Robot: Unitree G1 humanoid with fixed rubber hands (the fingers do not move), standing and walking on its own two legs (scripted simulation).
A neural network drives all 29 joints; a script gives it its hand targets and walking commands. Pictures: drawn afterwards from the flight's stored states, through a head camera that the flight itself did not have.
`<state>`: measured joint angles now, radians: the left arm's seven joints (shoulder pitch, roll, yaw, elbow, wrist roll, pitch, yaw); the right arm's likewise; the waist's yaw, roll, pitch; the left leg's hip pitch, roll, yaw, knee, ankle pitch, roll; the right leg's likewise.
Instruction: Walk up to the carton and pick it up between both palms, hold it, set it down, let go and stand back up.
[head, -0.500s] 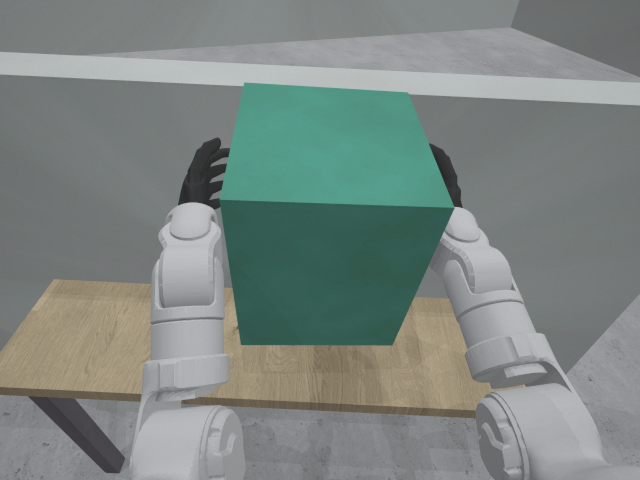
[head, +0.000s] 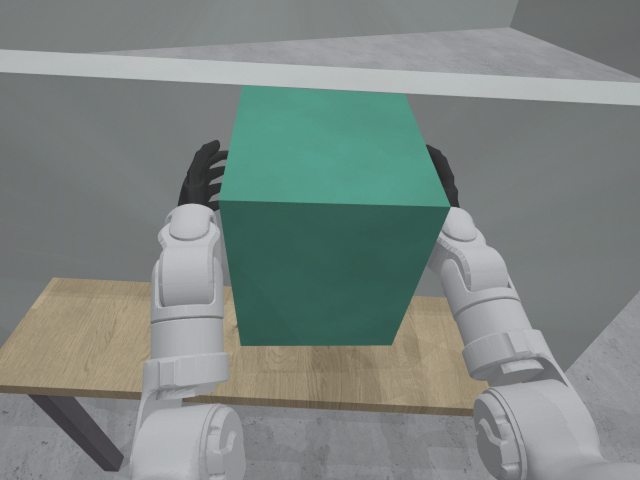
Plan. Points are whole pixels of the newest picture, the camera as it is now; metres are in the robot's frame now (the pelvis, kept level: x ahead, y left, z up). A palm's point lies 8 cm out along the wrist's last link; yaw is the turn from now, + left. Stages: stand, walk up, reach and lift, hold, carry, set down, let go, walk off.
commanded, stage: hold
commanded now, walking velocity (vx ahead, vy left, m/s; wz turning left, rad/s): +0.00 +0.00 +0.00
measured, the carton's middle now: (321, 222) +0.38 +0.00 +0.16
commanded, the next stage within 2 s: none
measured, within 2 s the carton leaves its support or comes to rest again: neither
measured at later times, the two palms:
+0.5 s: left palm (197, 204) +0.37 +0.15 +0.20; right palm (439, 205) +0.37 -0.14 +0.19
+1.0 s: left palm (200, 208) +0.36 +0.15 +0.20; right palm (441, 210) +0.37 -0.14 +0.19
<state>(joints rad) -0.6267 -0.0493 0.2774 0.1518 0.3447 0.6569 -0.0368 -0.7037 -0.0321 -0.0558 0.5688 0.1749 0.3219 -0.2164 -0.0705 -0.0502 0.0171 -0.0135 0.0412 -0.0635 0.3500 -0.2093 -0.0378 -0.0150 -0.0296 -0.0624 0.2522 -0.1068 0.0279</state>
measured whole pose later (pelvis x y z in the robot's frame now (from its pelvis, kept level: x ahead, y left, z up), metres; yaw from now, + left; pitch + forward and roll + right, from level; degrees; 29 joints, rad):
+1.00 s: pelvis +0.00 +0.00 +0.00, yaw +0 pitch -8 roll -1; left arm -0.62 -0.06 0.28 0.15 0.34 0.67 -0.03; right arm -0.69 -0.04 -0.04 0.55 0.18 0.33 -0.22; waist -0.07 -0.05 0.02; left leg -0.01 0.04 -0.06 0.35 -0.21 -0.04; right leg -0.01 -0.03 -0.06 0.25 -0.11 0.03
